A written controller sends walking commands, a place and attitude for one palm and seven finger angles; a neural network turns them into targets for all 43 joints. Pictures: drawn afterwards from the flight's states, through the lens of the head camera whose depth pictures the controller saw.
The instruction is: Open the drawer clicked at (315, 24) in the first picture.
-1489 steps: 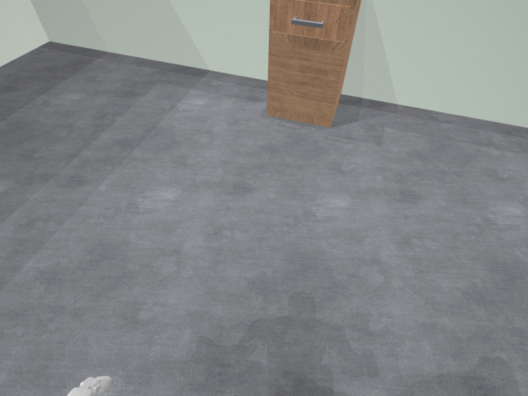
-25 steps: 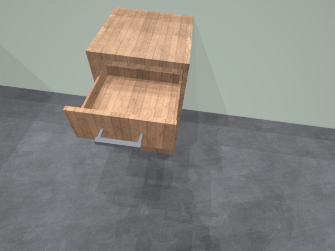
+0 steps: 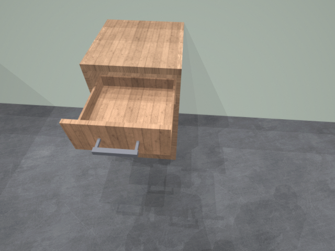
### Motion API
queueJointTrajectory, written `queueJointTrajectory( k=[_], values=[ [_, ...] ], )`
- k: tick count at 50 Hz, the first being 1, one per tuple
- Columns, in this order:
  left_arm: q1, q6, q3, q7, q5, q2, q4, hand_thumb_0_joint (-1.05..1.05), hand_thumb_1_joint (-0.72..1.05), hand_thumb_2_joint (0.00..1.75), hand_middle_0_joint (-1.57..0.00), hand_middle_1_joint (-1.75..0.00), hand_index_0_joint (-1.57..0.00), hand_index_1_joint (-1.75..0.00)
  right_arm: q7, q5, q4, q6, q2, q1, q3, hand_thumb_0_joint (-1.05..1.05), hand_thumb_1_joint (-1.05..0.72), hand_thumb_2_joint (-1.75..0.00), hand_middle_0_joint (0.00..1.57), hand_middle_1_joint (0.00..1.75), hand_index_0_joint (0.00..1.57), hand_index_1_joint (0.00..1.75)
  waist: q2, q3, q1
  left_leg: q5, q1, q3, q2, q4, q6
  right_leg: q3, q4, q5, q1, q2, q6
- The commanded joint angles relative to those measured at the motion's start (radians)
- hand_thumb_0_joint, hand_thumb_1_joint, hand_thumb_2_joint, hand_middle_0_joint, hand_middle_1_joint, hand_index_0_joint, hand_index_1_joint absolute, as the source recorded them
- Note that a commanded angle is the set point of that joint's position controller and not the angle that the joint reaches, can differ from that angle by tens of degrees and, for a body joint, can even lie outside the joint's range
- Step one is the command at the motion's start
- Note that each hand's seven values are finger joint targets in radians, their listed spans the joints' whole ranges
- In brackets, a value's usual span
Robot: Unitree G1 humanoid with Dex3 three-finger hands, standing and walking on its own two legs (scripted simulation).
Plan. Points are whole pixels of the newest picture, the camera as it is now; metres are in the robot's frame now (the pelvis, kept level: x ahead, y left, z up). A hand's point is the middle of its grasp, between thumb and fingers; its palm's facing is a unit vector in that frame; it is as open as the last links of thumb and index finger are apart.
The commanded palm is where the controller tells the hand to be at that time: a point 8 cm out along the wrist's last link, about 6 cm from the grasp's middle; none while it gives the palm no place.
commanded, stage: let the arm hang, fingers relaxed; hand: left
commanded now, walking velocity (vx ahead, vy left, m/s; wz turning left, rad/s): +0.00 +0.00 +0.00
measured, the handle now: (116, 147) +0.47 +0.22 -0.14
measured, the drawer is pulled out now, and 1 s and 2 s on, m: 0.30 0.30 0.30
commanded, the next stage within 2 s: look to check the result in 0.18 s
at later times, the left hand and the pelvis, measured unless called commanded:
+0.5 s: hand out of the picture -0.01 +0.15 -0.17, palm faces +0.02 -0.98 -0.19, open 7.3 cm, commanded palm none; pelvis +0.01 -0.02 +0.00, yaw +0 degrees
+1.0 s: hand out of the picture -0.01 +0.14 -0.17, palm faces +0.02 -0.98 -0.18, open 7.3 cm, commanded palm none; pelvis +0.01 -0.02 +0.00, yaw +0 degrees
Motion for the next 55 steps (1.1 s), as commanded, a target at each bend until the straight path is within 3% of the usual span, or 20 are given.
queueJointTrajectory(
  k=[1, 11, 18, 21, 23, 30, 40, 46, 55],
  values=[
    [0.086, -0.017, 0.023, 0.006, -0.008, 0.088, -0.014, 0.00, 0.90, 0.90, -0.20, -0.30, -0.20, -0.30, -0.012, -0.003, -0.007, -0.009, -0.080, 0.113, -0.021, 0.00, -0.90, -0.90, 0.20, 0.30, 0.20, 0.30, 0.029, 0.048, 0.004, 0.141, -0.114, -0.102, 0.120, -0.108, 0.024, 0.104, -0.067, 0.063, 0.058, -0.082, -0.038],
    [0.077, -0.020, 0.024, 0.006, -0.007, 0.086, -0.014, 0.00, 0.90, 0.90, -0.20, -0.30, -0.20, -0.30, -0.011, -0.001, -0.004, -0.008, -0.084, 0.113, -0.026, 0.00, -0.90, -0.90, 0.20, 0.30, 0.20, 0.30, -0.018, 0.023, -0.001, 0.134, -0.090, -0.093, 0.119, -0.100, 0.021, 0.109, -0.077, 0.068, 0.066, -0.084, -0.040],
    [0.070, -0.022, 0.025, 0.006, -0.008, 0.087, -0.009, 0.00, 0.90, 0.90, -0.20, -0.30, -0.20, -0.30, -0.013, -0.001, 0.006, -0.007, -0.081, 0.111, -0.025, 0.00, -0.90, -0.90, 0.20, 0.30, 0.20, 0.30, 0.012, 0.021, -0.003, 0.158, -0.085, -0.081, 0.116, -0.095, 0.014, 0.112, -0.076, 0.102, 0.082, -0.090, -0.044],
    [0.076, -0.023, 0.025, 0.006, -0.009, 0.086, -0.003, 0.00, 0.90, 0.90, -0.20, -0.30, -0.20, -0.30, -0.013, -0.001, 0.007, -0.004, -0.079, 0.110, -0.025, 0.00, -0.90, -0.90, 0.20, 0.30, 0.20, 0.30, -0.015, 0.026, -0.001, 0.139, -0.084, -0.082, 0.115, -0.094, 0.014, 0.110, -0.088, 0.084, 0.077, -0.088, -0.046],
    [0.069, -0.022, 0.025, 0.007, -0.009, 0.086, -0.005, 0.00, 0.90, 0.90, -0.20, -0.30, -0.20, -0.30, -0.012, -0.002, 0.012, -0.003, -0.079, 0.115, -0.025, 0.00, -0.90, -0.90, 0.20, 0.30, 0.20, 0.30, 0.004, 0.034, -0.003, 0.126, -0.091, -0.080, 0.113, -0.097, 0.013, 0.117, -0.092, 0.065, 0.076, -0.088, -0.046],
    [0.071, -0.024, 0.026, 0.006, -0.010, 0.089, -0.001, 0.00, 0.90, 0.90, -0.20, -0.30, -0.20, -0.30, -0.011, -0.002, 0.016, 0.001, -0.075, 0.115, -0.026, 0.00, -0.90, -0.90, 0.20, 0.30, 0.20, 0.30, -0.021, 0.035, -0.003, 0.111, -0.089, -0.072, 0.108, -0.091, 0.008, 0.119, -0.108, 0.052, 0.080, -0.091, -0.048],
    [0.067, -0.022, 0.026, 0.006, -0.010, 0.089, -0.001, 0.00, 0.90, 0.90, -0.20, -0.30, -0.20, -0.30, -0.011, -0.003, 0.020, 0.003, -0.075, 0.123, -0.026, 0.00, -0.90, -0.90, 0.20, 0.30, 0.20, 0.30, 0.001, 0.048, -0.004, 0.084, -0.094, -0.075, 0.109, -0.096, 0.007, 0.127, -0.122, -0.003, 0.066, -0.085, -0.048],
    [0.078, -0.026, 0.025, 0.006, -0.011, 0.085, 0.003, 0.00, 0.90, 0.90, -0.20, -0.30, -0.20, -0.30, -0.013, -0.001, 0.018, 0.000, -0.075, 0.120, -0.026, 0.00, -0.90, -0.90, 0.20, 0.30, 0.20, 0.30, -0.019, 0.028, -0.003, 0.124, -0.072, -0.077, 0.114, -0.096, 0.008, 0.118, -0.110, 0.061, 0.075, -0.083, -0.050],
    [0.071, -0.024, 0.026, 0.006, -0.010, 0.088, 0.000, 0.00, 0.90, 0.90, -0.20, -0.30, -0.20, -0.30, -0.010, -0.002, 0.025, 0.002, -0.070, 0.125, -0.025, 0.00, -0.90, -0.90, 0.20, 0.30, 0.20, 0.30, -0.001, 0.055, -0.004, 0.088, -0.093, -0.074, 0.109, -0.099, 0.006, 0.129, -0.123, 0.002, 0.064, -0.084, -0.049]
  ],
)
